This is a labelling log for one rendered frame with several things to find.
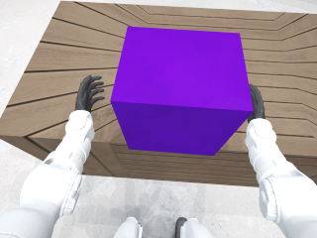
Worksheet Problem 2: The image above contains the right robot shin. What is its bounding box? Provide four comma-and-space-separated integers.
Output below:
184, 218, 199, 224

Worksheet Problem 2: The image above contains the left robot hand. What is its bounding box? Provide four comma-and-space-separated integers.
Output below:
74, 75, 105, 113

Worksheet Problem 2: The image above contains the right robot hand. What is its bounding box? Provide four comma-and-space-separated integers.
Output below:
247, 83, 265, 124

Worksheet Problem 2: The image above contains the robot left forearm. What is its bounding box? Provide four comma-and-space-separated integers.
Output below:
20, 110, 95, 204

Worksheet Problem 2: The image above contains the carton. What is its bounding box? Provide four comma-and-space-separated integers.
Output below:
110, 26, 254, 156

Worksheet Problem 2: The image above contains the robot left upper arm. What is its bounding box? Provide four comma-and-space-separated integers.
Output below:
0, 164, 82, 238

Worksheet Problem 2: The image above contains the robot right upper arm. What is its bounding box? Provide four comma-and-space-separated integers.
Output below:
259, 176, 317, 238

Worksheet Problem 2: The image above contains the robot right foot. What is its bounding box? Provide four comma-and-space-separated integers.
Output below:
175, 217, 187, 238

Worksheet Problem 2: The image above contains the robot right forearm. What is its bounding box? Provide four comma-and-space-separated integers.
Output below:
245, 118, 317, 188

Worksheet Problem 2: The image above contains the pedestal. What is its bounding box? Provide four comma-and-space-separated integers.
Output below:
0, 0, 317, 187

